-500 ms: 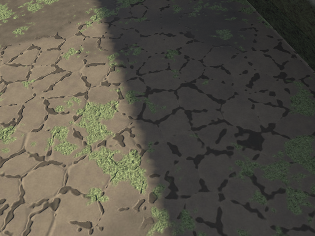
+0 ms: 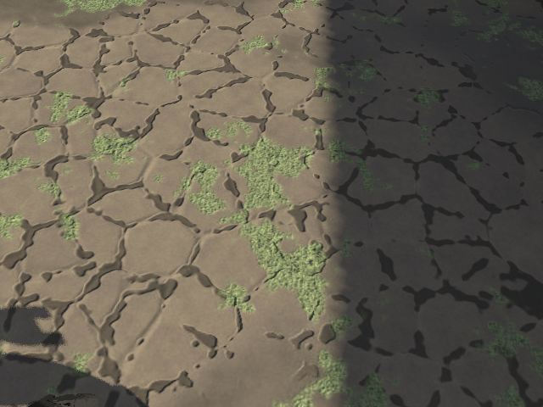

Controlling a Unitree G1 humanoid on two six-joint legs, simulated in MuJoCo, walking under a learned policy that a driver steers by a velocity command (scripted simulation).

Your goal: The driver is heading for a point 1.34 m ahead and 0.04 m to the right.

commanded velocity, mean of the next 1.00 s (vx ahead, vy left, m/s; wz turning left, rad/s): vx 0.00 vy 0.00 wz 0.19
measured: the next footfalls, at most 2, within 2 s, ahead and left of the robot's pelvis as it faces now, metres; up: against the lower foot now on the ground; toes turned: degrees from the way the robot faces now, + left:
right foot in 0.18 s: +0.09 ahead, -0.13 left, +0.00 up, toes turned +10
left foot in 0.46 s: +0.03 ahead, +0.13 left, +0.00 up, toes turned +4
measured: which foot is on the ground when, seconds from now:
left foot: down 0.00-0.20, up 0.22-0.44, down 0.46-1.00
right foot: up 0.00-0.16, down 0.18-1.00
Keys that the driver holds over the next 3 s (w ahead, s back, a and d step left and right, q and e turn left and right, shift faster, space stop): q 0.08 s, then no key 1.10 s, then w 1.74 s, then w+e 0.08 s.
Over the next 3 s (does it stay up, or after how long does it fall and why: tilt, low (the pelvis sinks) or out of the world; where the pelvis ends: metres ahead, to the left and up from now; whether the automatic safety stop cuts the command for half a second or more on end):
stays up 0.87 0.09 -0.01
